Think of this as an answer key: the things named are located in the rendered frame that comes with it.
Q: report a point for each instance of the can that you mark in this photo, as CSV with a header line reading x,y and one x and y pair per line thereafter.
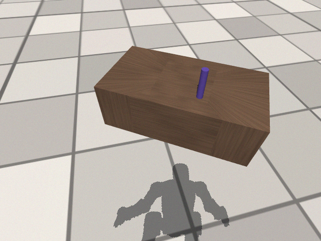
x,y
202,82

